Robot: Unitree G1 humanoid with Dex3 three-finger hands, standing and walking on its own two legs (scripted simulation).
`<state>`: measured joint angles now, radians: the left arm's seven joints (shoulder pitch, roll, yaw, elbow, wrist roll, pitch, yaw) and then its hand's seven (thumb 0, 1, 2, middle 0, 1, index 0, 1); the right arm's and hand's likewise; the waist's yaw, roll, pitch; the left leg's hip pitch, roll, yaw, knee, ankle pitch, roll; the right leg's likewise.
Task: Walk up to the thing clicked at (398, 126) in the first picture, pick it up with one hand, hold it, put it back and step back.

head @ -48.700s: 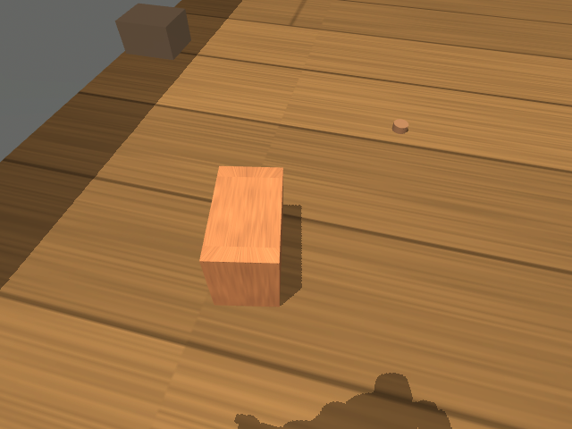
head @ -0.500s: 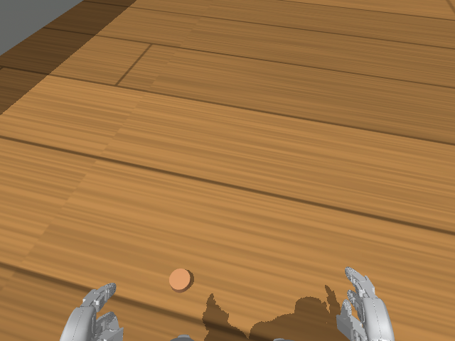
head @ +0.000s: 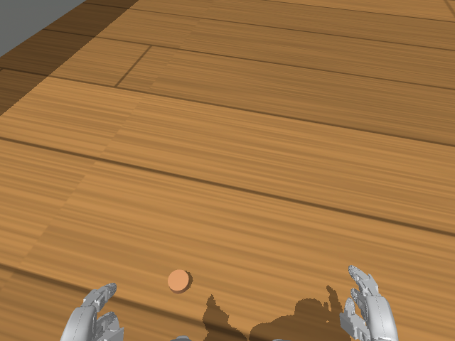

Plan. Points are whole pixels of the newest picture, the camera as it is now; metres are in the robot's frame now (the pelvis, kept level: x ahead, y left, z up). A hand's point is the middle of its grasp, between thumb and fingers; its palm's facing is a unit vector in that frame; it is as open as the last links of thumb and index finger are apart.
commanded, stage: home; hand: left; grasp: from above
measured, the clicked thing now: (178, 281) +0.46 +0.17 -0.69
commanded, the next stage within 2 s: stand in 0.20 s
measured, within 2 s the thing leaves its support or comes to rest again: neither
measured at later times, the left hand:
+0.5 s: hand out of the picture +0.13 +0.23 -0.10, palm faces +0.01 -0.94 -0.34, open 7.4 cm
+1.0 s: hand out of the picture +0.03 +0.25 -0.10, palm faces +0.04 -0.95 -0.32, open 7.4 cm
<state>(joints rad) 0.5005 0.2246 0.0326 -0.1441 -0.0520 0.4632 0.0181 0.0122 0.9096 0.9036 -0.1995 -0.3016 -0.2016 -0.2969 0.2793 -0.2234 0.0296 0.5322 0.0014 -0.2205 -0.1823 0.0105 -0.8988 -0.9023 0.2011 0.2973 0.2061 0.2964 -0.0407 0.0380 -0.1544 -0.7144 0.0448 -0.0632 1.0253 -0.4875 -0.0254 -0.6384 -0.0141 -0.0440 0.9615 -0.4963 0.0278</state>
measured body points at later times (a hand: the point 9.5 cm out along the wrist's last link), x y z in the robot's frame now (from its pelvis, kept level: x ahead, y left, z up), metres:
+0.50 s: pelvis -0.01 +0.00 +0.02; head +0.02 +0.01 +0.47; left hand +0.13 +0.28 -0.07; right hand +0.12 -0.26 -0.09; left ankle +0.01 +0.13 -0.68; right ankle -0.01 -0.14 -0.68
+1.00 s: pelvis -0.01 +0.02 +0.06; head -0.01 +0.02 +0.51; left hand +0.03 +0.30 -0.08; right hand +0.07 -0.26 -0.08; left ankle +0.01 +0.13 -0.68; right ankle -0.01 -0.14 -0.68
